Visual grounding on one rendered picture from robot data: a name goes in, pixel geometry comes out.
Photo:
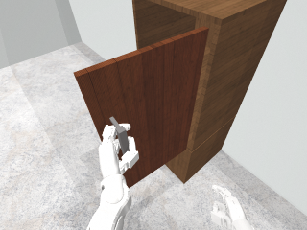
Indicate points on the left robot hand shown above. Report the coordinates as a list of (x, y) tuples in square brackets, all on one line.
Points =
[(109, 149)]

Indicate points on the cupboard door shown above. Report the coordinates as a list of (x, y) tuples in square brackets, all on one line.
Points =
[(154, 89)]

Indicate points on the robot right forearm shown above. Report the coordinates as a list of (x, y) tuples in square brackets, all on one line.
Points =
[(241, 224)]

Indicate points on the right robot hand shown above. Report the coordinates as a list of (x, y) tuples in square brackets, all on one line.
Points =
[(223, 215)]

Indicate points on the handle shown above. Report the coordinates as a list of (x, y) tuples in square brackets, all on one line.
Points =
[(122, 136)]

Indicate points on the robot left forearm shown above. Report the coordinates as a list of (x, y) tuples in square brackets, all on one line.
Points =
[(115, 202)]

